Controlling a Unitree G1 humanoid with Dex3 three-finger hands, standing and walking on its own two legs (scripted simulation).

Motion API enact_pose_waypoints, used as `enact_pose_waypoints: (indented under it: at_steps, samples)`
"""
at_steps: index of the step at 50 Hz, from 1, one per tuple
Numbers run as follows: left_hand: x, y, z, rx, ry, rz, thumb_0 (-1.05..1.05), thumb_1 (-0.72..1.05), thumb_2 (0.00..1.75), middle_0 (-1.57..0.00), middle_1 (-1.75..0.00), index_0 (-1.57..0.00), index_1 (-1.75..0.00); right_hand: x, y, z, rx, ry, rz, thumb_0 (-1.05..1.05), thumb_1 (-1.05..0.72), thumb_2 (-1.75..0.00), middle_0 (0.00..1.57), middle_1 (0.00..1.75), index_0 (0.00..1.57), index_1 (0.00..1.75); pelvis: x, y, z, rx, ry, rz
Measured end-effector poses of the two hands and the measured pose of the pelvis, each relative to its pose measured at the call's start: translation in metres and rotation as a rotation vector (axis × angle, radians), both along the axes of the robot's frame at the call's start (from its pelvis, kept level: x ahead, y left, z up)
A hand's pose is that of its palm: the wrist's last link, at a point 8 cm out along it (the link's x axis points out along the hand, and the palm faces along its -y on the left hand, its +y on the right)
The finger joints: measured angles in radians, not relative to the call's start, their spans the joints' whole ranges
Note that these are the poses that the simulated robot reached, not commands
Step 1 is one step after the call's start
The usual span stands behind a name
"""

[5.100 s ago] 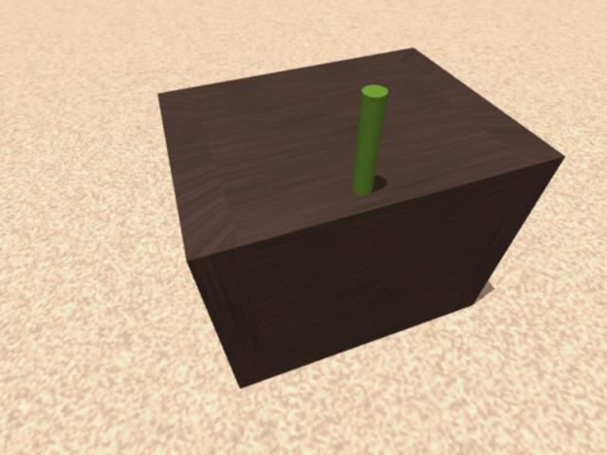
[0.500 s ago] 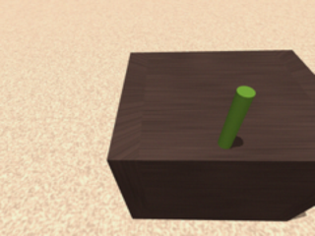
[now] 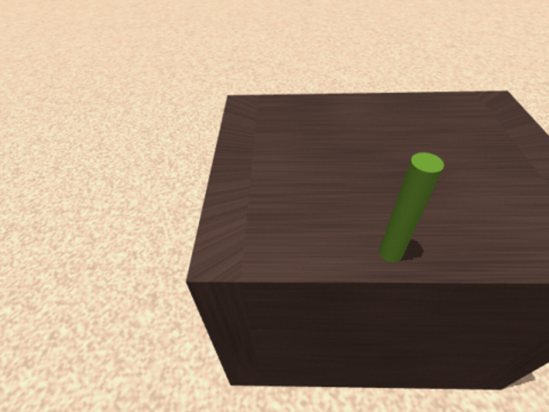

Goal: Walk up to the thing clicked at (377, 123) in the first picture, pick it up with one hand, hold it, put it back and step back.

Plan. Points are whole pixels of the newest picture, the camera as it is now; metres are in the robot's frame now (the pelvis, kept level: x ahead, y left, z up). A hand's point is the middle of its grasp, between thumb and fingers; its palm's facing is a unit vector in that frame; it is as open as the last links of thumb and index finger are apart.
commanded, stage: stand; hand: right
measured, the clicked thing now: (406, 214) +0.44 -0.20 +0.03
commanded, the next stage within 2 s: rise first in 0.78 s
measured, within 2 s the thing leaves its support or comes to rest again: neither
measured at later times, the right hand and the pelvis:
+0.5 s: hand out of the picture +0.07 -0.25 -0.16, palm faces -0.02 +0.94 -0.34, open 7.4 cm; pelvis +0.00 +0.00 +0.00, yaw +0 degrees
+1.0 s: hand out of the picture +0.12 -0.24 -0.15, palm faces +0.09 +0.94 -0.32, open 8.3 cm; pelvis +0.00 +0.00 +0.00, yaw +0 degrees
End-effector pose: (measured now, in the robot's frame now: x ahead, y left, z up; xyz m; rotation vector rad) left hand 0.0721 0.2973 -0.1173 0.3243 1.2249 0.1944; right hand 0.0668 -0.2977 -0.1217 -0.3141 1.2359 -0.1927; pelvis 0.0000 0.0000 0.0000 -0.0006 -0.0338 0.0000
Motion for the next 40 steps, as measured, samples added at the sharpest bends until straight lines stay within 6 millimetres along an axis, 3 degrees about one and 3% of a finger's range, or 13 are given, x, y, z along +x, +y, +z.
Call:
enact_pose_waypoints:
  at_steps: [40]
  samples:
    - [0.005,-0.001,-0.001,0.001,0.014,-0.008,0.01,0.91,0.89,-0.21,-0.30,-0.20,-0.30,-0.003,-0.001,-0.001,-0.001,0.020,-0.010,0.00,-0.91,-0.89,0.21,0.30,0.20,0.30,0.006,0.000,0.000,0.000,0.008,-0.006]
